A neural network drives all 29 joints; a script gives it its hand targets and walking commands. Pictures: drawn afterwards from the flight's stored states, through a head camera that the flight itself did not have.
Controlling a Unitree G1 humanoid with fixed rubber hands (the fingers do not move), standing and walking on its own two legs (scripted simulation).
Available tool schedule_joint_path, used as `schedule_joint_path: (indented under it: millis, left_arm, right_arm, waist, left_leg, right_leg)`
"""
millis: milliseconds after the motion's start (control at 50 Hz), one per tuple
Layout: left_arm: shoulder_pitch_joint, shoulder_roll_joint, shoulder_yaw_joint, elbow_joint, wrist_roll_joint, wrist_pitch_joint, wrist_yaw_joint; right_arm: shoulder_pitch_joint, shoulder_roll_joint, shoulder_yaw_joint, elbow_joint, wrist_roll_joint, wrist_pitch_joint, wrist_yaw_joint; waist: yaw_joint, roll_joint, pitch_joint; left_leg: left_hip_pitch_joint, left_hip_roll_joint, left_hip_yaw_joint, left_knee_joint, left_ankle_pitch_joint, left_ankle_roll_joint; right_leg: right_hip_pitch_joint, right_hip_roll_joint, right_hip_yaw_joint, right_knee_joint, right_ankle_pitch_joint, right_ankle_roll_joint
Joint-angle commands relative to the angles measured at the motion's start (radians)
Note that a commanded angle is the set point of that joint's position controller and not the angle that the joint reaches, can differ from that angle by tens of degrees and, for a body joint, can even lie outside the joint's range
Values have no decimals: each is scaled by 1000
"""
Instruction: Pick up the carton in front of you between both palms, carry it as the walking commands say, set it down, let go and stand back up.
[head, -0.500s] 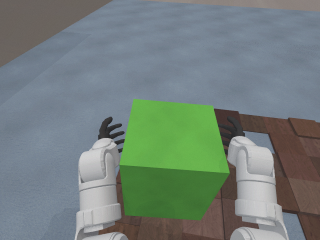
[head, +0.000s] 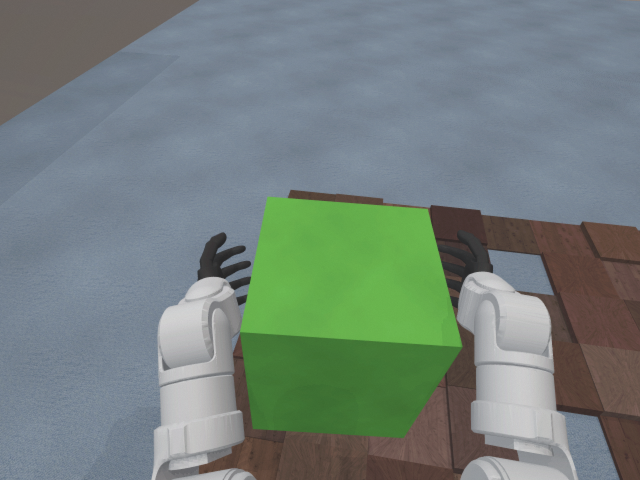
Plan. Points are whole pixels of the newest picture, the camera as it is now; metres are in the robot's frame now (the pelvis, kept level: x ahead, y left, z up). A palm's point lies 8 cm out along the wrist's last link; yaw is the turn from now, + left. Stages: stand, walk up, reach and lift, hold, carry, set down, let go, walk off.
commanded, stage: carry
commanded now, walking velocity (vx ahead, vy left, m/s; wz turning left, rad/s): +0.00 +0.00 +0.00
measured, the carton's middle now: (338, 321) +0.34 +0.00 +0.03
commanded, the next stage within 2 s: none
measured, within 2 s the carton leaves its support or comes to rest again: neither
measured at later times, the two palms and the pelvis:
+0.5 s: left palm (188, 287) +0.33 +0.18 +0.11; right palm (448, 282) +0.33 -0.13 +0.12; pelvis +0.00 +0.03 +0.00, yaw +0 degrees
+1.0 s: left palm (189, 279) +0.35 +0.19 +0.11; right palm (441, 274) +0.35 -0.12 +0.12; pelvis +0.02 +0.03 +0.00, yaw +0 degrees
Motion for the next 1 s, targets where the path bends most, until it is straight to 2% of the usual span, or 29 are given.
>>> schedule_joint_path:
  millis: [0,20,100,140,160,260,300,320,380,420,440,460,520,540,560,600,620,640,700,720,760,820,840,860,900,920,940,960,980]
  left_arm:
    - [-618,-775,-603,-38,-167,-27,-6]
    - [-604,-769,-579,-19,-142,-25,-6]
    - [-540,-742,-556,22,-118,-21,-2]
    - [-564,-748,-574,-7,-139,-23,0]
    - [-572,-741,-570,-6,-117,-20,3]
    - [-627,-747,-595,-47,-160,-18,-1]
    - [-636,-775,-588,-12,-155,-17,1]
    - [-615,-754,-581,1,-133,-14,9]
    - [-602,-783,-586,22,-157,-18,12]
    - [-616,-777,-579,2,-162,-31,8]
    - [-620,-808,-594,40,-160,-20,6]
    - [-599,-783,-582,29,-151,-21,6]
    - [-576,-792,-586,24,-156,-25,4]
    - [-564,-782,-569,19,-141,-26,6]
    - [-580,-778,-588,16,-158,-24,0]
    - [-578,-784,-584,37,-160,-17,0]
    - [-579,-766,-588,18,-155,-23,2]
    - [-579,-775,-581,18,-149,-18,1]
    - [-596,-764,-571,7,-145,-15,3]
    - [-607,-773,-591,2,-149,-15,3]
    - [-607,-807,-587,23,-161,-16,-3]
    - [-623,-793,-596,-25,-160,-23,-3]
    - [-651,-790,-602,-18,-165,-19,-1]
    - [-613,-788,-607,-7,-166,-20,-2]
    - [-601,-781,-594,-14,-148,-21,0]
    - [-591,-790,-611,2,-164,-19,2]
    - [-583,-758,-586,-10,-150,-21,2]
    - [-591,-772,-603,-12,-158,-14,1]
    - [-595,-778,-599,-9,-168,-19,0]
  right_arm:
    - [-611,775,599,-96,178,-14,11]
    - [-616,761,595,-73,171,-10,10]
    - [-619,755,608,-71,180,-7,8]
    - [-576,757,597,-54,183,-6,5]
    - [-560,751,584,-49,153,-6,4]
    - [-554,769,548,-16,145,-6,1]
    - [-583,741,556,-34,132,-11,-6]
    - [-574,744,539,-9,137,-9,-5]
    - [-601,746,559,-55,159,-17,-4]
    - [-625,768,572,-59,171,-22,2]
    - [-645,761,573,-56,171,-22,0]
    - [-584,740,560,-59,149,-24,1]
    - [-596,755,586,-86,167,-23,-1]
    - [-595,765,592,-85,165,-19,3]
    - [-599,751,581,-78,178,-21,8]
    - [-568,733,565,-68,153,-13,5]
    - [-555,729,564,-40,153,-7,0]
    - [-573,735,563,-68,153,-13,2]
    - [-619,741,578,-79,159,-12,0]
    - [-593,749,561,-53,149,-10,0]
    - [-647,750,581,-90,167,-16,6]
    - [-619,766,579,-76,176,-12,8]
    - [-581,766,572,-71,154,-12,7]
    - [-575,771,567,-51,159,-14,6]
    - [-592,771,584,-77,163,-18,6]
    - [-551,734,552,-80,148,-13,3]
    - [-551,742,582,-60,151,-11,2]
    - [-556,747,575,-79,161,-14,6]
    - [-570,745,585,-68,167,-10,4]
  waist:
    - [-13,17,-365]
    - [-9,-2,-336]
    - [-4,-13,-317]
    - [-3,-28,-341]
    - [-13,12,-322]
    - [-8,74,-284]
    - [-3,21,-266]
    - [-4,58,-281]
    - [-8,52,-312]
    - [-5,24,-342]
    - [-2,68,-352]
    - [-6,78,-361]
    - [-2,-13,-363]
    - [-9,2,-357]
    - [-6,52,-356]
    - [-6,22,-303]
    - [-1,57,-330]
    - [-1,69,-327]
    - [-8,52,-312]
    - [-7,40,-327]
    - [-2,78,-288]
    - [-10,30,-341]
    - [-17,67,-296]
    - [-11,55,-323]
    - [-19,39,-321]
    - [-9,67,-344]
    - [-8,29,-339]
    - [-16,70,-342]
    - [-9,38,-346]
  left_leg:
    - [51,138,-121,-85,64,11]
    - [21,134,-121,-103,34,10]
    - [-14,115,-106,-129,-103,13]
    - [19,117,-104,-127,-54,10]
    - [23,125,-108,-131,-30,6]
    - [-7,150,-151,-195,-179,-2]
    - [-22,155,-164,-190,-147,-3]
    - [-18,149,-140,-187,-166,5]
    - [33,152,-143,-171,-43,-19]
    - [119,150,-118,-126,148,-40]
    - [117,155,-123,-112,219,-21]
    - [116,161,-138,-123,201,-25]
    - [101,167,-142,-118,162,1]
    - [119,160,-143,-119,186,-36]
    - [126,145,-129,-125,181,-28]
    - [88,149,-128,-119,239,-45]
    - [129,153,-120,-105,265,-34]
    - [98,152,-129,-131,175,-14]
    - [125,166,-148,-137,184,-51]
    - [100,156,-141,-147,147,-38]
    - [76,156,-121,-128,175,-57]
    - [136,150,-113,-124,148,-30]
    - [117,152,-125,-120,176,-58]
    - [122,152,-125,-121,217,-57]
    - [115,158,-117,-114,223,-47]
    - [159,155,-141,-134,217,-47]
    - [154,167,-149,-120,246,-36]
    - [142,155,-128,-102,261,-45]
    - [169,157,-143,-107,305,-50]
  right_leg:
    - [229,-122,161,-72,20,-29]
    - [225,-98,145,-70,-2,-17]
    - [246,-112,166,-106,-41,-18]
    - [244,-117,166,-90,-37,-27]
    - [209,-112,173,-80,-15,-25]
    - [206,-93,146,-78,-43,-6]
    - [192,-94,141,-88,-42,2]
    - [214,-95,150,-93,-38,-1]
    - [211,-93,140,-68,-10,3]
    - [177,-115,147,-64,13,-8]
    - [175,-111,143,-43,20,-12]
    - [187,-104,134,-59,-5,3]
    - [214,-110,154,-66,8,-6]
    - [183,-100,139,-59,-21,-4]
    - [184,-98,128,-24,-28,-1]
    - [157,-87,114,-32,-11,13]
    - [148,-81,118,-15,-21,2]
    - [154,-84,120,-34,-33,9]
    - [146,-77,115,-39,-56,9]
    - [177,-95,130,-50,-32,3]
    - [174,-90,122,-59,-23,15]
    - [159,-86,127,-38,-39,5]
    - [150,-59,107,-23,-39,16]
    - [172,-93,127,-53,-18,10]
    - [175,-80,111,-49,-18,18]
    - [152,-80,124,-8,-50,3]
    - [159,-85,116,-23,-33,3]
    - [188,-91,126,-43,-8,3]
    - [159,-85,128,-28,-27,2]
